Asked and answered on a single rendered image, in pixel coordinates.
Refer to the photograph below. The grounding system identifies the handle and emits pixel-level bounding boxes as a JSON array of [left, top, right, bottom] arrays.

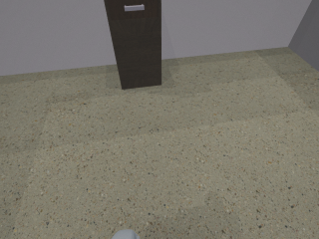
[[124, 4, 145, 12]]

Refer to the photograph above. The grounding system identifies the drawer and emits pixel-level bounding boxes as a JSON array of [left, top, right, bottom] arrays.
[[108, 0, 159, 21]]

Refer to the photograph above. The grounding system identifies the robot left thigh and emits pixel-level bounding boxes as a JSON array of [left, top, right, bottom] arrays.
[[112, 229, 140, 239]]

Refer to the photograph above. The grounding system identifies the cabinet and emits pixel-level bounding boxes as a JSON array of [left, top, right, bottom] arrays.
[[104, 0, 161, 90]]

